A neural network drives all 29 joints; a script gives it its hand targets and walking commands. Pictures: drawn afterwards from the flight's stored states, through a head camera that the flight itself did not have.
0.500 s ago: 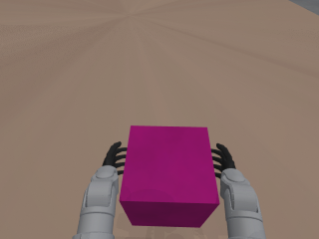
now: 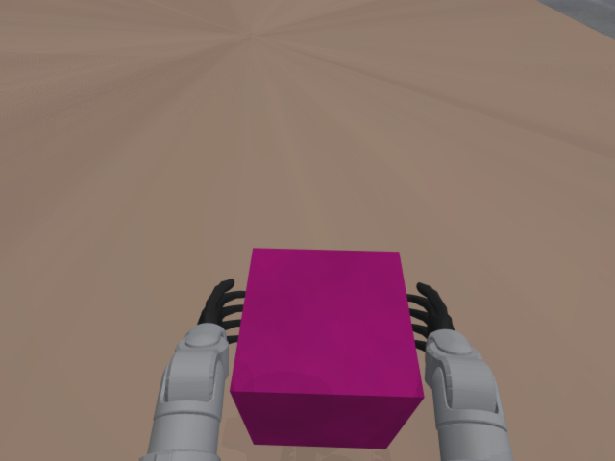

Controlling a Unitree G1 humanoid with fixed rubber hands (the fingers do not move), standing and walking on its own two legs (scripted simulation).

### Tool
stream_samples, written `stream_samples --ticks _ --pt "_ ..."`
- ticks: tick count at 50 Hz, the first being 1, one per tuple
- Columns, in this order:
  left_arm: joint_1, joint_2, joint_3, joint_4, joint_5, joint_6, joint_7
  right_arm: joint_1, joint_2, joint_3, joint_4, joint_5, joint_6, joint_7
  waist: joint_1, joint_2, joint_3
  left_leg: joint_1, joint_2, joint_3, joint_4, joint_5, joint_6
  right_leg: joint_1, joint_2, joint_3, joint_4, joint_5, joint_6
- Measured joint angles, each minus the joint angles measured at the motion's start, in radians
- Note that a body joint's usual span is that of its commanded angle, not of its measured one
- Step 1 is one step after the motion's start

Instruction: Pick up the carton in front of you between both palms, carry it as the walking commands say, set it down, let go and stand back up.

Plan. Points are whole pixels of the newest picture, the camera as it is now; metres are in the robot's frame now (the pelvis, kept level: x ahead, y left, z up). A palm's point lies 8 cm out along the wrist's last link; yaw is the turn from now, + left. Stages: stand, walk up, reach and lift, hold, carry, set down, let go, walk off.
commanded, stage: carry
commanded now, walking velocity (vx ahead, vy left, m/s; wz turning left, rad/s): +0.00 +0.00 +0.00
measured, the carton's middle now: (322, 353) +0.31 +0.00 -0.04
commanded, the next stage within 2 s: hold in 0.28 s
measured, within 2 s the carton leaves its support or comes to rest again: neither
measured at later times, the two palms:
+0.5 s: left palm (185, 354) +0.26 +0.18 +0.04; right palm (415, 333) +0.29 -0.12 +0.04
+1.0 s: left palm (211, 351) +0.25 +0.14 +0.06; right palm (440, 319) +0.31 -0.15 +0.05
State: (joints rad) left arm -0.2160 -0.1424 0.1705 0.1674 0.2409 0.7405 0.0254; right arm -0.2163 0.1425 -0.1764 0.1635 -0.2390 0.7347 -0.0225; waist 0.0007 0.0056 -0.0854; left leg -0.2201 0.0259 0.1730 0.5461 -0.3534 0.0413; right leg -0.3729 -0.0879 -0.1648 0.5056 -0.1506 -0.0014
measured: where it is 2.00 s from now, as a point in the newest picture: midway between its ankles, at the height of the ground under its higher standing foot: outside the picture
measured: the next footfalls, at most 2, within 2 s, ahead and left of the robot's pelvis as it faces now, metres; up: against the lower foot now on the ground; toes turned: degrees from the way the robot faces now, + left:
none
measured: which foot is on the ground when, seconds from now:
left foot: down 0.00-1.00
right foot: down 0.00-1.00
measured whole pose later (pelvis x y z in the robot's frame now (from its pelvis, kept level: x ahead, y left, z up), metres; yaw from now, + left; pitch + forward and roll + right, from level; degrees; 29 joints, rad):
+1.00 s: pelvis +0.00 -0.06 +0.01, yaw +12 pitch -7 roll +0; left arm -0.31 -0.16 0.28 0.34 0.30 0.68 -0.02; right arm -0.29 0.16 -0.24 0.27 -0.31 0.72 -0.01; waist -0.01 0.05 0.02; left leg -0.03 0.00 -0.12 0.39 -0.24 -0.02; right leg -0.12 0.04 0.00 0.37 -0.13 -0.03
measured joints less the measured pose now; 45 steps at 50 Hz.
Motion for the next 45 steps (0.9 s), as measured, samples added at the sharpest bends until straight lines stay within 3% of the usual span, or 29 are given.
stream_samples --ticks 14,16,20,22,28,45 --pt "-0.001 0.000 -0.001 -0.003 0.001 0.002 0.000 -0.001 0.000 -0.001 -0.002 -0.001 0.001 0.001 0.001 0.000 0.005 -0.002 -0.005 0.003 0.003 0.000 0.007 0.000 -0.006 0.002 -0.003 0.006 0.007" --pt "-0.006 -0.002 -0.002 0.009 0.001 -0.018 -0.005 0.006 -0.001 -0.001 -0.019 -0.007 -0.004 0.000 -0.013 0.011 0.058 0.045 -0.015 -0.036 -0.020 0.025 0.028 0.064 0.026 0.067 -0.040 0.015 0.001" --pt "-0.008 -0.002 -0.017 0.038 0.007 -0.048 -0.009 0.035 -0.006 0.003 -0.036 -0.010 -0.017 -0.003 -0.020 0.011 0.116 0.130 -0.044 -0.110 -0.100 0.062 0.008 0.166 0.063 0.201 -0.111 0.036 0.015" --pt "-0.010 -0.002 -0.010 0.051 0.007 -0.054 -0.009 0.031 -0.005 0.001 -0.021 -0.009 -0.023 -0.005 -0.009 0.004 0.127 0.153 -0.057 -0.135 -0.122 0.078 0.004 0.194 0.064 0.228 -0.122 0.030 0.024" --pt "-0.013 -0.002 0.027 0.067 0.005 -0.054 -0.007 -0.018 0.004 -0.007 0.045 -0.030 -0.028 0.002 0.008 0.016 0.129 0.176 -0.059 -0.193 -0.131 0.092 -0.014 0.234 0.073 0.216 -0.128 0.019 0.035" --pt "-0.085 -0.020 0.089 0.160 0.055 -0.055 -0.036 -0.068 0.015 -0.057 0.097 -0.069 -0.010 0.015 -0.009 0.038 0.114 0.184 -0.024 -0.274 -0.148 0.112 -0.059 0.251 0.117 0.170 -0.128 0.019 -0.019"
